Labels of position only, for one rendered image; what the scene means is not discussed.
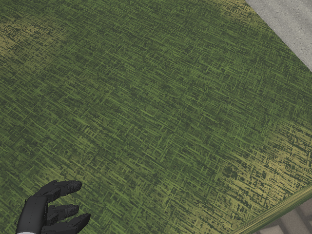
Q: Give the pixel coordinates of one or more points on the robot left hand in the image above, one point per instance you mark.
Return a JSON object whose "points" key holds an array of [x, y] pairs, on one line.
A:
{"points": [[39, 218]]}

